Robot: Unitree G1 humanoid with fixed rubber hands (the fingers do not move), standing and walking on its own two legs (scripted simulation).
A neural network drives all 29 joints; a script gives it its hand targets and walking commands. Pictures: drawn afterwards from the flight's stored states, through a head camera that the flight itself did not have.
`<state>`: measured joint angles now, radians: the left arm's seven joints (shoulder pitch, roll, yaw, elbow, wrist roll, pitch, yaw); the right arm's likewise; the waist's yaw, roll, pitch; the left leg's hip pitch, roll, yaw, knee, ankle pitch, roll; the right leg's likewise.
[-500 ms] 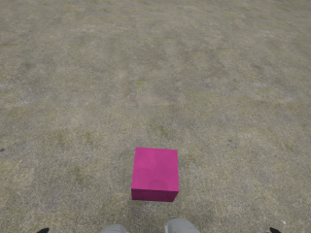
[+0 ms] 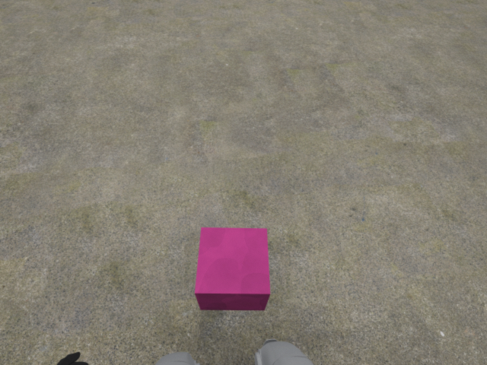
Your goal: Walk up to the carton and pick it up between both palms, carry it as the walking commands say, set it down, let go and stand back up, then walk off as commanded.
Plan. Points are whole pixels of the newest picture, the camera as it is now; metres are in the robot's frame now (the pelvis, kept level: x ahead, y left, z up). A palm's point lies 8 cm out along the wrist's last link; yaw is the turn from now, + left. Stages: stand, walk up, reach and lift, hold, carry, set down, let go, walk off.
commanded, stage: walk up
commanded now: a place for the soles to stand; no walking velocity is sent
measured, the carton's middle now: (233, 269) +0.49 +0.03 -0.63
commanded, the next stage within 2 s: reach and lift in 1.16 s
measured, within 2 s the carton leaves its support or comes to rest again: neither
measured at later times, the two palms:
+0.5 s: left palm out of the picture +0.09 +0.32 -0.11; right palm out of the picture +0.07 -0.31 -0.09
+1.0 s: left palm out of the picture +0.10 +0.32 -0.11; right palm out of the picture +0.06 -0.31 -0.09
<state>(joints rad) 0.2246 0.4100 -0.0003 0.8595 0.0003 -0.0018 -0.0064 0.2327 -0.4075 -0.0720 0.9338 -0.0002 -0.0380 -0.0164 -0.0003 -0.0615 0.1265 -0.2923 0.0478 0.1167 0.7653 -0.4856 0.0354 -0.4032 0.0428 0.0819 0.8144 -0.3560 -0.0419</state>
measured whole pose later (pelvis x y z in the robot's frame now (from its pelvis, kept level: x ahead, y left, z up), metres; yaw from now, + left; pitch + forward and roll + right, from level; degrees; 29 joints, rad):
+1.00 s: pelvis +0.01 +0.02 +0.00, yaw -2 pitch -3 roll +1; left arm 0.22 0.41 0.00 0.87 0.00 -0.03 -0.01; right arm 0.21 -0.41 -0.07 0.94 0.00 -0.03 0.00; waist 0.00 -0.05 0.11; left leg -0.29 0.05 0.12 0.75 -0.41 0.01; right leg -0.39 0.04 0.08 0.79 -0.35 -0.04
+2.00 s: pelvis +0.00 +0.05 -0.04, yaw -1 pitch +19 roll +0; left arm -0.28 0.25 0.00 0.62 0.00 0.10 0.07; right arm -0.28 -0.36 -0.14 0.68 0.00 0.08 0.04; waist 0.00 0.03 0.13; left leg -0.86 0.05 0.11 1.01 -0.47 0.01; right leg -0.93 0.03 0.08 0.97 -0.37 0.02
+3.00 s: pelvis -0.04 +0.04 -0.09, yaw +1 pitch +43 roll +2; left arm -1.04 0.24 0.12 0.77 -0.03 0.12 0.12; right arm -1.11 -0.36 -0.30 0.96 0.03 0.07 0.01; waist 0.00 0.00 0.12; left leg -1.50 0.05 0.10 1.14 -0.39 0.01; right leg -1.56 0.03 0.08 1.09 -0.28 0.02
